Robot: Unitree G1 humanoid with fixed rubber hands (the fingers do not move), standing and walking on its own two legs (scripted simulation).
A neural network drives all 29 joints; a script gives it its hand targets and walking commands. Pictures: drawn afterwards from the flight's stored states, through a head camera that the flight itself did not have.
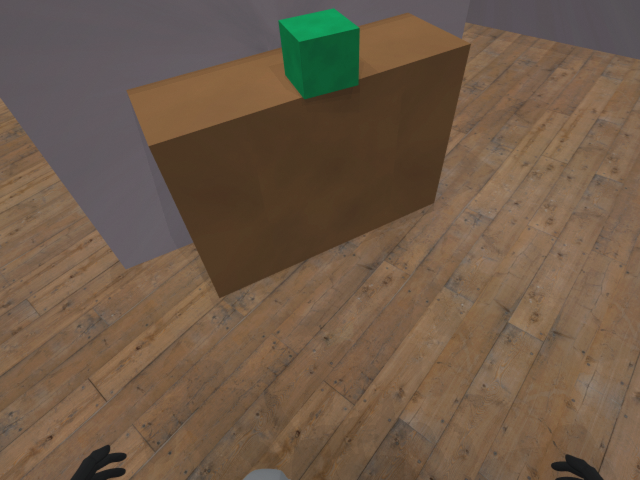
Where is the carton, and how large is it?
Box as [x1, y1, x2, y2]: [278, 8, 359, 98]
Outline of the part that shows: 333,8 278,20 285,74 304,98 356,85 358,83 359,28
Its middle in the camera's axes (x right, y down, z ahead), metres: +0.00 -0.53 +1.07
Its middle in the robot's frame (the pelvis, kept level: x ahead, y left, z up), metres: +1.16 +0.05 +0.00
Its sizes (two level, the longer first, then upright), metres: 0.165 0.161 0.151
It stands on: a pedestal, 0.69 m high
